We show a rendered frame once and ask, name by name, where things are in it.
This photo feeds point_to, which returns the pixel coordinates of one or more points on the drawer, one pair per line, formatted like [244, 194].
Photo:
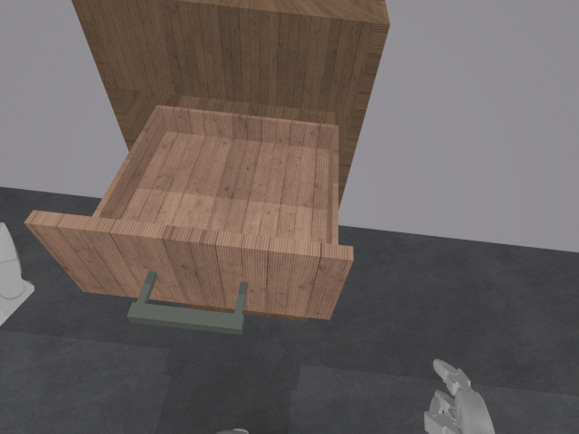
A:
[208, 199]

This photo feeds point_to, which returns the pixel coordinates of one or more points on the right robot hand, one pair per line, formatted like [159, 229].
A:
[467, 414]

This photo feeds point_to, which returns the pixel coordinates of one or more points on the handle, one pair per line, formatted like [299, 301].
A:
[188, 318]

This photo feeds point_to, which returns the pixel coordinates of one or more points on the cabinet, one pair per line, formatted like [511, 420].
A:
[305, 60]

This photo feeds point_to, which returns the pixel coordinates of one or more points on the left robot hand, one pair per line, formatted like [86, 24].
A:
[13, 289]

